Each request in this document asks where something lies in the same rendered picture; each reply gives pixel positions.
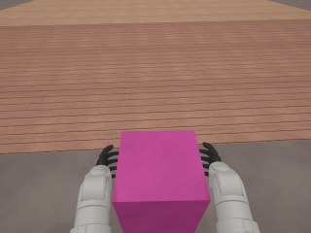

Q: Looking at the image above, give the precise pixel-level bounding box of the right robot forearm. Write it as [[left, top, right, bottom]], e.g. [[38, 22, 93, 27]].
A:
[[208, 161, 260, 233]]

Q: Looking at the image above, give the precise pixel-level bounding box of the robot right hand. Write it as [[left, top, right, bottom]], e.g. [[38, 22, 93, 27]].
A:
[[199, 142, 222, 177]]

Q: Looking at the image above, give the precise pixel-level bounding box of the robot left hand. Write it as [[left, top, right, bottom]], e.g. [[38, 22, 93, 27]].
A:
[[95, 145, 119, 179]]

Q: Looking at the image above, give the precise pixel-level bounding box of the left robot forearm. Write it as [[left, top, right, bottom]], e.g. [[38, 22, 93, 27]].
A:
[[70, 165, 112, 233]]

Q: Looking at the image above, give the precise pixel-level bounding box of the carton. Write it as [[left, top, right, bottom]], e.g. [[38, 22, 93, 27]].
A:
[[112, 130, 211, 233]]

